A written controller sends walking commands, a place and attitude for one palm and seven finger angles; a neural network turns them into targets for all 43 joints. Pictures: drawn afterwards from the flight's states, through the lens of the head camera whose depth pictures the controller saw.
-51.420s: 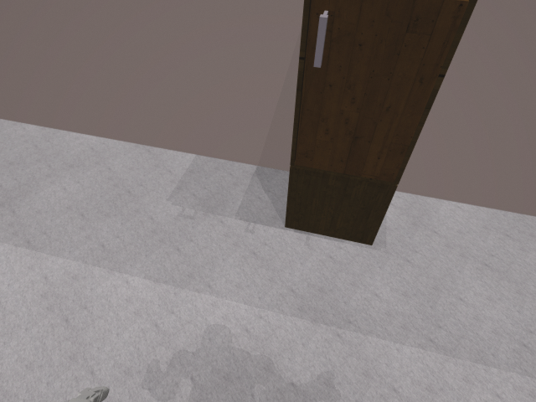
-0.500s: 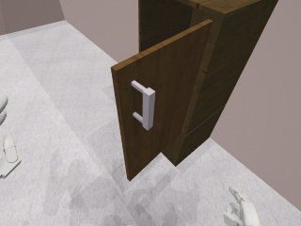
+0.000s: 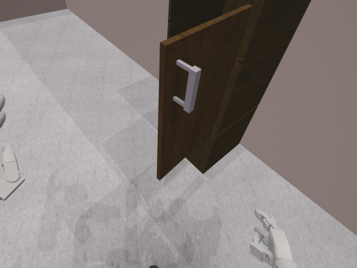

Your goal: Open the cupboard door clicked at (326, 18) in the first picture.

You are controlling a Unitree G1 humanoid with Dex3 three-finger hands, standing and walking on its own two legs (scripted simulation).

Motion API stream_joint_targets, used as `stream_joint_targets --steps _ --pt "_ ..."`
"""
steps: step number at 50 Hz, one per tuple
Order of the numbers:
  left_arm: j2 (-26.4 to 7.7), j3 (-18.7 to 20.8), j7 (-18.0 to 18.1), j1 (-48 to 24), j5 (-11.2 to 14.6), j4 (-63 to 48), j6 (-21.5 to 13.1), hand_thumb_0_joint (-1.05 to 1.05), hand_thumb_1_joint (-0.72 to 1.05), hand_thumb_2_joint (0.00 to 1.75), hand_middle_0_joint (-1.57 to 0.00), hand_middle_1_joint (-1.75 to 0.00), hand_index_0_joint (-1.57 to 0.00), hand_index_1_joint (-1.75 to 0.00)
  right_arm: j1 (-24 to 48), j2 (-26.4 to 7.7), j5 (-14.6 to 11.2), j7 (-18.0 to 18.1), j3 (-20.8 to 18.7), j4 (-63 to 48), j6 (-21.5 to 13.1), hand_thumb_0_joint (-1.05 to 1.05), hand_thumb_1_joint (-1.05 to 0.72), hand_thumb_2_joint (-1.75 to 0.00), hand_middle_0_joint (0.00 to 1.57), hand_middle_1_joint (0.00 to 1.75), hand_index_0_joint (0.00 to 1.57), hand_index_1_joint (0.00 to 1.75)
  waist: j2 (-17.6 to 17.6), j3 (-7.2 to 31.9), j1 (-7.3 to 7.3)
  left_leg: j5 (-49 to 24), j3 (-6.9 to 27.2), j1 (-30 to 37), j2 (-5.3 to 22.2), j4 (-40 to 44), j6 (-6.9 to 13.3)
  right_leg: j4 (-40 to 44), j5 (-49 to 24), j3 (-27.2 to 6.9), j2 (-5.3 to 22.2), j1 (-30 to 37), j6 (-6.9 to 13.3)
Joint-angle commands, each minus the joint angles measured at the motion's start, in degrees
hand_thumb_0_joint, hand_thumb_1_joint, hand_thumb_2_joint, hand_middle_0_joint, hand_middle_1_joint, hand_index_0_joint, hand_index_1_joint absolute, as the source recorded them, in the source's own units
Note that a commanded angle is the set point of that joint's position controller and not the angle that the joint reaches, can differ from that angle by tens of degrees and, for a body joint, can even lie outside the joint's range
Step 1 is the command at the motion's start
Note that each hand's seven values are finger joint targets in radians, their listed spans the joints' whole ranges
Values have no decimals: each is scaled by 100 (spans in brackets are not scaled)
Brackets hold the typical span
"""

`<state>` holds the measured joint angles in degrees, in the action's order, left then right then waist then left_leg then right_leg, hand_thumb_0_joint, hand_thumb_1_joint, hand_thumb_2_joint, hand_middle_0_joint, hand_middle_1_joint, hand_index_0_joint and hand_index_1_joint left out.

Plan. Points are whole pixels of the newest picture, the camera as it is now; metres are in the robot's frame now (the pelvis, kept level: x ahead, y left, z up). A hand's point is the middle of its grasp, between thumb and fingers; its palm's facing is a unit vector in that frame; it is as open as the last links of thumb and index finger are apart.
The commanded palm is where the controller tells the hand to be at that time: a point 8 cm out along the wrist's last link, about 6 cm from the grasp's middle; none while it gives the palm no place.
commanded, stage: stop stepping back and stand still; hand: left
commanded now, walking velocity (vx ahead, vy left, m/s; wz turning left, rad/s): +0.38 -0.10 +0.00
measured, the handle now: (185, 87) +0.51 +0.03 +0.13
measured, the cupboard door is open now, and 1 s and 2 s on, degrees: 95 95 95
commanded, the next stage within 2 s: let the arm hang, fingers relaxed in 0.62 s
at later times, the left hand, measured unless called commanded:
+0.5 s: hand out of the picture +0.11 +0.28 +0.16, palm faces +0.49 -0.79 -0.37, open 7.4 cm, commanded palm +0.04 +0.31 +0.18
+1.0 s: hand out of the picture -0.03 +0.14 -0.14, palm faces +0.20 -0.95 -0.25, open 7.0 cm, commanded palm none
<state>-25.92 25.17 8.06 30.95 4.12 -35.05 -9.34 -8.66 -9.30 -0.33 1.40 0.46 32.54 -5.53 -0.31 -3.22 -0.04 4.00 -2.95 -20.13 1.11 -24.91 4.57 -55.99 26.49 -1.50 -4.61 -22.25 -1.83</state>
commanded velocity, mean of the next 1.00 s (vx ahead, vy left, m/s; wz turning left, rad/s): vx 0.14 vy -0.02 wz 0.00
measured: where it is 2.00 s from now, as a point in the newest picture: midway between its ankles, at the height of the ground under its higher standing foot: outside the picture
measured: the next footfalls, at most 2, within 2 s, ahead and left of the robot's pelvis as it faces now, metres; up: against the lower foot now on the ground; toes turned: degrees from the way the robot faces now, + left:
right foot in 0.18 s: -0.12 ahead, -0.07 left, +0.00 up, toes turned -3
left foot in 0.46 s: -0.08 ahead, +0.16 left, +0.00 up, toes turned +6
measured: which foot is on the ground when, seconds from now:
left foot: down 0.00-0.16, up 0.18-0.44, down 0.46-0.72, up 0.74-1.00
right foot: up 0.00-0.16, down 0.18-0.48, up 0.50-0.68, down 0.70-1.00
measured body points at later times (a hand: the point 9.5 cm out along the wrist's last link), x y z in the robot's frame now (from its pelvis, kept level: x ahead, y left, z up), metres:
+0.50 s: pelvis -0.09 +0.01 -0.01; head -0.10 +0.02 +0.44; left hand +0.08 +0.32 +0.18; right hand +0.04 -0.25 -0.10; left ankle -0.11 +0.15 -0.74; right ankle -0.16 -0.07 -0.73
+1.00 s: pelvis -0.08 -0.04 +0.00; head -0.05 -0.07 +0.44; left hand -0.04 +0.19 -0.12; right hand +0.02 -0.27 -0.16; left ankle -0.11 +0.12 -0.68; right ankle -0.03 -0.06 -0.74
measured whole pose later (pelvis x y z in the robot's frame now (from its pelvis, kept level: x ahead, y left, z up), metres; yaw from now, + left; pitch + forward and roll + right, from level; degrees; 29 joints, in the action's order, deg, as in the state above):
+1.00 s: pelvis -0.08 -0.04 +0.00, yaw +4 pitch -1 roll +3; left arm -5.7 4.2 2.3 20.3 -0.8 40.2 2.2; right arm -12.5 -11.7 1.4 -0.4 -1.6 47.5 3.5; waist 1.2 -4.1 0.0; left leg 24.0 -0.9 -23.1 2.5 -56.1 0.2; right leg -28.4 12.0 10.9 -0.7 -16.4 8.1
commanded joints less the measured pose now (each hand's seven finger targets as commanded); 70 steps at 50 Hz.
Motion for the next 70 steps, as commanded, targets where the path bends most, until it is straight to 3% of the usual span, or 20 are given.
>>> stream_joint_targets --steps 1,5,8,10,12,15,21,23,25,34,35,36,37,40,44,52,57,60,66,70 --pt "-668 598 170 379 7 -1043 -173 0 90 90 -20 -30 -20 -30 307 -870 -18 66 -321 -788 -163 0 -90 -90 20 30 20 30 1452 876 -20 3542 1168 -233 999 2398 -360 823 190 686 -231 1154 125" --pt "-827 551 234 341 22 -870 -69 0 90 90 -20 -30 -20 -30 253 -778 89 180 -268 -664 -157 0 -90 -90 20 30 20 30 1823 937 -90 3179 528 -389 381 2233 -1258 3333 477 1102 -423 2608 496" --pt "-1048 518 128 47 17 -1188 -64 0 90 90 -20 -30 -20 -30 89 -903 20 200 -356 -458 11 0 -90 -90 20 30 20 30 -1018 662 -34 1497 97 488 -367 -2926 -615 5047 -550 -1052 1932 -90 1050" --pt "-1342 829 148 -609 66 -1158 -125 0 90 90 -20 -30 -20 -30 215 -1030 95 170 -257 -447 -38 0 -90 -90 20 30 20 30 -586 626 63 1301 480 -983 -251 -4603 -596 4857 -355 -1413 2532 -14 1590" --pt "-747 376 56 -701 40 -177 -158 0 90 90 -20 -30 -20 -30 77 -1130 -67 235 -471 -440 -124 0 -90 -90 20 30 20 30 -961 45 211 1002 579 -1724 -37 -4580 -593 4960 954 -1481 1963 285 1229" --pt "-769 300 85 -996 -102 303 -296 0 90 90 -20 -30 -20 -30 378 -995 8 455 -297 -369 -178 0 -90 -90 20 30 20 30 189 -563 22 1384 190 -1709 204 -3003 -415 4812 336 -1244 1945 781 1155" --pt "-717 280 284 -980 -165 -352 -479 0 90 90 -20 -30 -20 -30 12 -936 85 531 -305 -516 -503 0 -90 -90 20 30 20 30 -418 552 -75 1243 -480 898 -90 242 -109 3163 -1393 -450 1290 1466 846" --pt "-807 427 319 -859 -131 -1040 -574 0 90 90 -20 -30 -20 -30 -139 -1180 43 449 -418 -636 -483 0 -90 -90 20 30 20 30 1397 1191 81 -540 1539 2975 1185 197 493 987 -1594 328 538 -254 235" --pt "-894 568 287 -657 -199 -960 -699 0 90 90 -20 -30 -20 -30 -262 -995 74 313 -406 -505 -555 0 -90 -90 20 30 20 30 1293 877 105 -1764 2531 3129 1868 371 966 -148 575 214 252 -1420 147" --pt "-843 844 162 222 -145 140 -450 0 90 90 -20 -30 -20 -30 108 -943 -22 252 -294 -524 -408 0 -90 -90 20 30 20 30 941 72 3 1971 151 -770 951 157 14 2444 -1018 716 417 1961 113" --pt "-858 786 163 35 -171 281 -442 0 90 90 -20 -30 -20 -30 131 -937 -33 278 -331 -538 -393 0 -90 -90 20 30 20 30 258 26 -15 2380 41 -1005 648 -576 -106 2903 -794 17 638 2042 236" --pt "425 -1621 -647 269 -776 3921 514 0 90 90 -20 -30 -20 -30 33 -954 -56 -246 -347 407 -157 0 -90 -90 20 30 20 30 -1027 423 -139 2353 -479 -1530 -32 -2698 -481 3210 -2041 -1604 2505 1555 857" --pt "402 -1663 -787 17 -685 4116 804 0 90 90 -20 -30 -20 -30 -103 -667 -48 -232 -245 197 280 0 -90 -90 20 30 20 30 -1320 484 -117 3766 408 -849 331 -3326 -410 3672 -1437 -2129 2819 324 1178" --pt "659 -1737 -699 -727 -681 4395 892 0 90 90 -20 -30 -20 -30 -503 -864 183 -264 -349 242 588 0 -90 -90 20 30 20 30 -1407 7 59 2723 85 -1109 178 -4424 -382 4042 -133 -1102 2159 174 1255" --pt "698 -1947 -690 -1025 -620 5776 846 0 90 90 -20 -30 -20 -30 -326 -763 241 -262 -341 604 750 0 -90 -90 20 30 20 30 -1424 385 82 1970 -24 -843 91 -3748 -468 3950 -2013 -352 1715 1046 999" --pt "989 -1900 -576 -972 -586 8013 816 0 90 90 -20 -30 -20 -30 -651 -291 180 -34 -339 1569 836 0 -90 -90 20 30 20 30 573 488 -3 2159 91 -262 162 -2108 -394 4637 -1069 -877 2099 1586 705" --pt "1136 -2077 -587 -1261 -474 8844 887 0 90 90 -20 -30 -20 -30 -1658 -198 166 44 -262 2264 807 0 -90 -90 20 30 20 30 244 246 308 1329 356 1081 264 -160 -133 4573 -458 -497 1740 708 56" --pt "1469 -2207 -619 -1032 -405 9173 869 0 90 90 -20 -30 -20 -30 -1425 -487 230 147 -183 2341 729 0 -90 -90 20 30 20 30 736 -76 -2 1377 1259 467 1061 571 306 4093 -1340 95 1067 976 -123" --pt "1314 -2264 -573 -961 -391 9815 776 0 90 90 -20 -30 -20 -30 -1572 -185 115 184 -44 2804 570 0 -90 -90 20 30 20 30 325 363 -41 406 441 535 540 498 -188 3902 -2853 65 1337 2265 137" --pt "1442 -2283 -507 -929 -407 10042 821 0 90 90 -20 -30 -20 -30 -1845 -70 132 180 -39 3075 671 0 -90 -90 20 30 20 30 -459 -288 2 1037 269 448 346 471 -206 4519 -1385 -243 1437 1839 -63"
